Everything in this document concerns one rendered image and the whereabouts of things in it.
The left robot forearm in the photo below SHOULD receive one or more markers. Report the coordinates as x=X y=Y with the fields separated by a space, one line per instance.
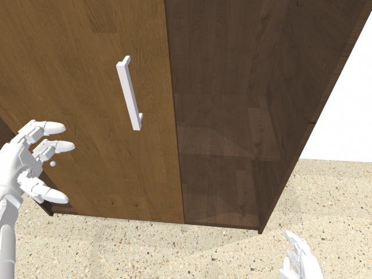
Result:
x=10 y=202

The right robot hand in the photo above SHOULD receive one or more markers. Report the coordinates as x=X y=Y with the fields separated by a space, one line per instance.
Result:
x=306 y=265

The handle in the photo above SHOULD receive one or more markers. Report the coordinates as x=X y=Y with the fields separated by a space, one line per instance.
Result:
x=126 y=84

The left robot hand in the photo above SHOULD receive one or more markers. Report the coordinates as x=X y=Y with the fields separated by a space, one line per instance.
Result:
x=15 y=159

